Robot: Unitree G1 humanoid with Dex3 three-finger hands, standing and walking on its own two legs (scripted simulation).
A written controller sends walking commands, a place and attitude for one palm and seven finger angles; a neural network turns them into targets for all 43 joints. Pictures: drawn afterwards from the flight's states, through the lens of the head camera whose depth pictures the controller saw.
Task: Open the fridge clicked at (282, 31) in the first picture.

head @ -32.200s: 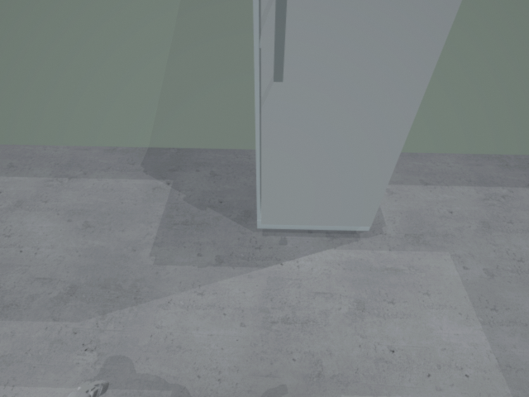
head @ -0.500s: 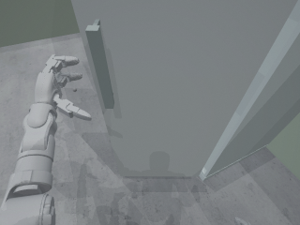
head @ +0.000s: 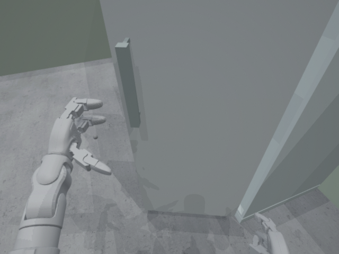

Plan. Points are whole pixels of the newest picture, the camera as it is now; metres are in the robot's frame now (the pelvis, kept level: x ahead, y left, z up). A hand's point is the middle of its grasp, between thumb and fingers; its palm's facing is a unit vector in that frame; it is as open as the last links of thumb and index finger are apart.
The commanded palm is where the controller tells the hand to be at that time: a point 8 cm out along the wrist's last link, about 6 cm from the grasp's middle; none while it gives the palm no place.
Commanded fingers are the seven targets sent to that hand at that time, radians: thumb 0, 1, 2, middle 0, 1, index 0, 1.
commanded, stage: slip the hand off the handle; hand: left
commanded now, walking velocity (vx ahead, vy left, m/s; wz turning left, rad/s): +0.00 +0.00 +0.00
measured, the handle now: (131, 86) +0.49 +0.15 +0.17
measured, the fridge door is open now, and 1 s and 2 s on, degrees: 64 64 64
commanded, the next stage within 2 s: draw the hand back to the body in 0.34 s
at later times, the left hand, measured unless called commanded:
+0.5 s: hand (94, 135) +0.31 +0.20 +0.16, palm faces +0.09 -0.99 -0.08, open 14.7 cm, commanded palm +0.27 +0.25 +0.16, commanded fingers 0.00 -0.55 0.20 -0.25 -1.15 -0.25 -1.15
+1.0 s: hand (67, 156) +0.25 +0.23 +0.16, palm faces +0.31 -0.95 -0.05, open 14.5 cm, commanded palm +0.21 +0.27 +0.17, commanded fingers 0.00 -0.26 0.34 -0.24 -0.98 -0.24 -0.98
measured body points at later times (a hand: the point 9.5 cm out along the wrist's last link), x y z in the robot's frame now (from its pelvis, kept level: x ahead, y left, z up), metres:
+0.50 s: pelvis +0.00 -0.01 +0.00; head -0.02 -0.02 +0.45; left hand +0.30 +0.25 +0.17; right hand +0.15 -0.25 -0.09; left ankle +0.02 +0.13 -0.74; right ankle +0.01 -0.11 -0.74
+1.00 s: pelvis +0.01 +0.00 +0.00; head -0.04 -0.02 +0.45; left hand +0.23 +0.28 +0.17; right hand +0.24 -0.20 -0.05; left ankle +0.02 +0.13 -0.74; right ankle +0.01 -0.11 -0.74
